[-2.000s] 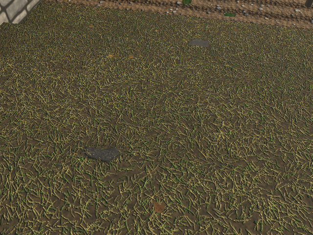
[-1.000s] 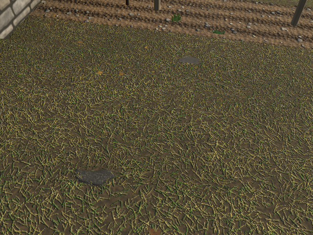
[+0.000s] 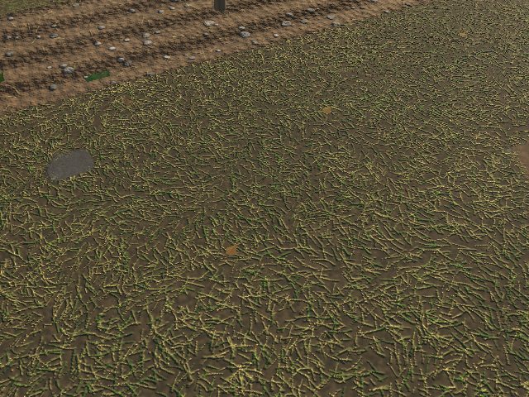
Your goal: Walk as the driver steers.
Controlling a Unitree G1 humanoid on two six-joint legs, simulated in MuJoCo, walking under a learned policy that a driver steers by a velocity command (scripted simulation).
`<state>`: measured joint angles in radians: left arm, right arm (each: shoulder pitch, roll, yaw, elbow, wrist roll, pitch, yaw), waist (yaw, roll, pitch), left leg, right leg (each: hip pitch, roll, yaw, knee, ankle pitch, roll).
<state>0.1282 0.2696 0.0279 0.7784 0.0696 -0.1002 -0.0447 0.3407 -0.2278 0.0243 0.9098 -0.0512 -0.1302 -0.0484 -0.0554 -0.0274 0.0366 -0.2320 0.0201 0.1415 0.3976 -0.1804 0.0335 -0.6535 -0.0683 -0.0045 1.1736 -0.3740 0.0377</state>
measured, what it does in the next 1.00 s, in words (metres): walks ahead: right foot, then left foot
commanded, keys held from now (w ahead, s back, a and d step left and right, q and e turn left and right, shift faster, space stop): e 0.18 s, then q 0.82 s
